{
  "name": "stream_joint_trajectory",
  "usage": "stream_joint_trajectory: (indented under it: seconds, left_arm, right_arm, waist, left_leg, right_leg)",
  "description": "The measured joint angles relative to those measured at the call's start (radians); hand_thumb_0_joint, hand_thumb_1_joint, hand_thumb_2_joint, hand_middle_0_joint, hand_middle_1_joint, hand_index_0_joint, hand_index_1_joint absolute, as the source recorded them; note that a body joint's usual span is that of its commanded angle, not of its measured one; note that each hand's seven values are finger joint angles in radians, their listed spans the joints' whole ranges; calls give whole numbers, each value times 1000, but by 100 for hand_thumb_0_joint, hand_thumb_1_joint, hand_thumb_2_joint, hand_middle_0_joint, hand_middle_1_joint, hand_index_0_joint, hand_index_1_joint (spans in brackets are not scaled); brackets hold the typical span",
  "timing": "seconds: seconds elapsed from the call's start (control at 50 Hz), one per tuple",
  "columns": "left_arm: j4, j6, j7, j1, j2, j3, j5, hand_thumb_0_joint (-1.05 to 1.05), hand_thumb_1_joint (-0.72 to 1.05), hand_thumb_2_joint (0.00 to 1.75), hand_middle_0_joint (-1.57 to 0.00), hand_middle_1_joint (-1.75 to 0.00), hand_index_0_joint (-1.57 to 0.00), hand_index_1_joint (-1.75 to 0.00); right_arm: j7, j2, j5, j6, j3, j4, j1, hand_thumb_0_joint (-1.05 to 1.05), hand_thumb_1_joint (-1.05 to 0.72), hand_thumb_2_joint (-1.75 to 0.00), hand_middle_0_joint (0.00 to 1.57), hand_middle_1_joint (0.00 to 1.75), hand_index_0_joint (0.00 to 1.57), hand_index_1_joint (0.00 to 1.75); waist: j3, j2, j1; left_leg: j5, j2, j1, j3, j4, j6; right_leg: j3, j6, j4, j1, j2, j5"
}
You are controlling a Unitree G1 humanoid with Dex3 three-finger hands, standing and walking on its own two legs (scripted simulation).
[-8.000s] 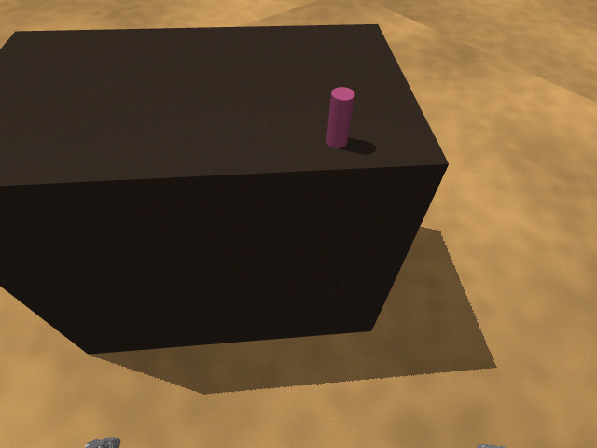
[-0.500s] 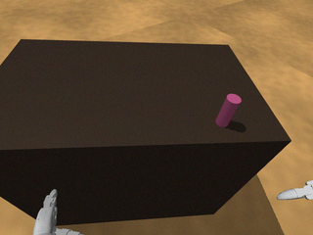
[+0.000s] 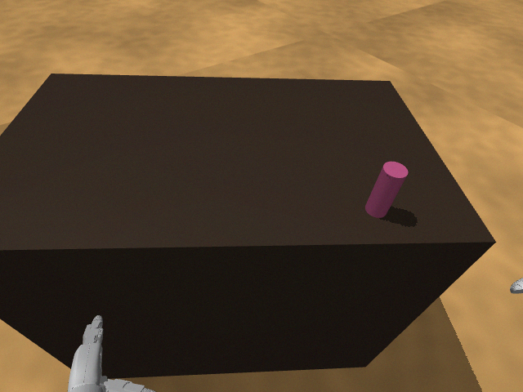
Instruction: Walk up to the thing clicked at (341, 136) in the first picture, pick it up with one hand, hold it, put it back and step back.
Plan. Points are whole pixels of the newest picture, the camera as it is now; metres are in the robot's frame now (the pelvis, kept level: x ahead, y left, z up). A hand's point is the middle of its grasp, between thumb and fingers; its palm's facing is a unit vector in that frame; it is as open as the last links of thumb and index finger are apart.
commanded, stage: go down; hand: right
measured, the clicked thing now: (385, 190) +0.41 -0.23 +0.08
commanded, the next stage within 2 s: none
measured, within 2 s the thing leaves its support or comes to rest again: neither
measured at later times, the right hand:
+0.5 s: hand out of the picture +0.27 -0.38 +0.19, palm faces +0.30 +0.92 -0.23, open 17.4 cm
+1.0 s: hand out of the picture +0.27 -0.40 +0.19, palm faces +0.28 +0.94 -0.16, open 17.4 cm
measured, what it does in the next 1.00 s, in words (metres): stands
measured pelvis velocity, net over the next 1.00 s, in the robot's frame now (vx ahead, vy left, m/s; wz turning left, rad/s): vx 0.00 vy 0.00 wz -0.01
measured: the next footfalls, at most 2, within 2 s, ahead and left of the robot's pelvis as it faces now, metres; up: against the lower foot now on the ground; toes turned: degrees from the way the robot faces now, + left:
none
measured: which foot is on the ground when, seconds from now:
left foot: down 0.00-1.00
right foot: down 0.00-1.00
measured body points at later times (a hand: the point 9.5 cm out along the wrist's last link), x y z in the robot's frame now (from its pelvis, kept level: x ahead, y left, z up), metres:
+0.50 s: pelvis +0.00 -0.01 +0.00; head -0.01 +0.00 +0.45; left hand +0.16 +0.25 -0.08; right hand +0.24 -0.43 +0.20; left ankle -0.04 +0.12 -0.74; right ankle +0.04 -0.13 -0.74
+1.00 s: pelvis +0.00 +0.00 +0.00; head +0.00 +0.00 +0.45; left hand +0.16 +0.26 -0.09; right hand +0.25 -0.45 +0.20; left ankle -0.04 +0.12 -0.74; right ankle +0.04 -0.13 -0.74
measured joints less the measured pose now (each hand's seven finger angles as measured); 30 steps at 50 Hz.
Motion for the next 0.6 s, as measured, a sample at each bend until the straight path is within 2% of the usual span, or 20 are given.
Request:
stream_joint_trajectory:
  seconds: [0.08, 0.18, 0.42, 0.6]
  left_arm:
    - [28, -7, 2, 2, 10, 2, 2, -1, -53, 5, -5, -5, -6, -5]
    - [21, -20, 16, 9, 21, -9, 7, -1, -53, 5, -5, -5, -6, -5]
    - [45, -62, 46, -4, 19, -48, 11, -1, -54, 6, -5, -5, -6, -5]
    - [58, -89, 62, 2, 25, -67, 16, -1, -55, 7, -6, -5, -6, -6]
  right_arm:
    - [35, -3, 13, 16, -6, 23, -14, -1, 54, -7, 3, 6, 4, 6]
    - [55, -8, 17, 21, -14, 43, -49, -1, 55, -7, 3, 6, 5, 6]
    - [142, -91, 33, 100, -43, 195, -155, -1, 52, -6, 4, 5, 5, 5]
    - [202, -135, 44, 122, -58, 301, -232, -1, 52, -6, 4, 5, 5, 5]
  waist:
    - [6, -3, -5]
    - [12, 5, -7]
    - [-15, 11, 0]
    - [-16, 5, 3]
  left_leg:
    - [0, 1, -10, -5, 4, -3]
    - [0, 1, -19, -3, 7, -5]
    - [-1, -1, -34, 4, 10, -5]
    - [-3, -2, -62, 3, 22, -5]
  right_leg:
    - [-5, -3, 10, -11, 0, -5]
    - [-2, -5, 20, -24, 1, -8]
    - [5, -6, 34, -47, 0, -13]
    - [4, -7, 48, -76, -2, -16]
